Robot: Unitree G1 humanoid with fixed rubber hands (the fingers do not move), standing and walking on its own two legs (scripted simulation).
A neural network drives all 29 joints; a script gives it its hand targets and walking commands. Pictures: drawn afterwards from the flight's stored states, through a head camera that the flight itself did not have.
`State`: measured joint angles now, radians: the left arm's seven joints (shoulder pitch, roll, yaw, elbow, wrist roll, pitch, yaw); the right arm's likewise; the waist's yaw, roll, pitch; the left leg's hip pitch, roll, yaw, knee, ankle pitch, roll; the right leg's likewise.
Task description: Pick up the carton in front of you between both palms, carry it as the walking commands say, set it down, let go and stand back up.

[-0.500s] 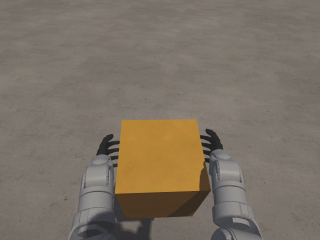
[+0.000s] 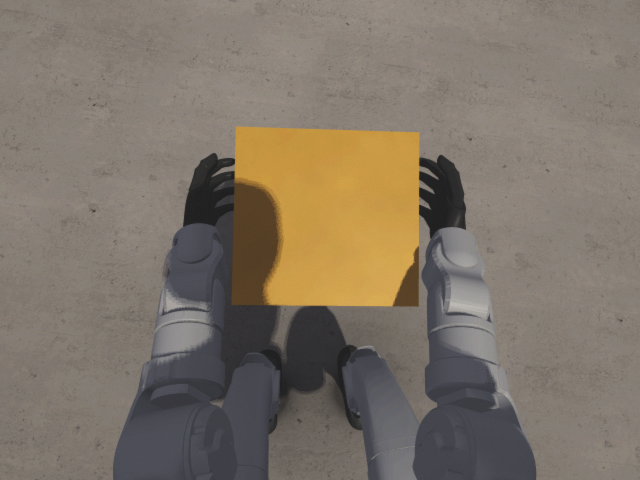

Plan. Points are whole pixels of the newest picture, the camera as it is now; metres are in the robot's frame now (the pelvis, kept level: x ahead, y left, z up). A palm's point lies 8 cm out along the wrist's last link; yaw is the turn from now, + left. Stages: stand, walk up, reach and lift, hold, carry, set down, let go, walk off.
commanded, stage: set down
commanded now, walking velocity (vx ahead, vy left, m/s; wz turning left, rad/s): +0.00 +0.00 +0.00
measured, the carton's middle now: (321, 225) +0.41 -0.03 -0.16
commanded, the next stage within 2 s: none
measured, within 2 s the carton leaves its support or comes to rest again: rests again in 1.64 s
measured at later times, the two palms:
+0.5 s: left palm (229, 214) +0.45 +0.11 -0.22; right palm (414, 230) +0.41 -0.18 -0.21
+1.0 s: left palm (249, 217) +0.49 +0.10 -0.38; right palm (394, 243) +0.42 -0.19 -0.37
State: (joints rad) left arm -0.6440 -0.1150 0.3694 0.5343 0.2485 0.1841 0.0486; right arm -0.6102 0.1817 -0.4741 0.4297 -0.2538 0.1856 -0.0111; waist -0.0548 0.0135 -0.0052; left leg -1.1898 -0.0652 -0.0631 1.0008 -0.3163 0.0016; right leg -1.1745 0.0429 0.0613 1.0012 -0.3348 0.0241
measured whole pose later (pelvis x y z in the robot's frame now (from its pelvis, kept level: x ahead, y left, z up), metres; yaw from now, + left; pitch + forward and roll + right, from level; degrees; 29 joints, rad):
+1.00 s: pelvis -0.05 +0.01 -0.25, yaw -3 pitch +47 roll -5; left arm -1.28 0.17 0.23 0.98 0.17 0.23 0.08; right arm -1.06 0.07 -0.59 0.64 -0.15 0.22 -0.13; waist -0.08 0.02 -0.02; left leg -2.24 -0.15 -0.07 1.93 -0.50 -0.02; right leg -2.20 0.11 0.05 1.90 -0.53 0.09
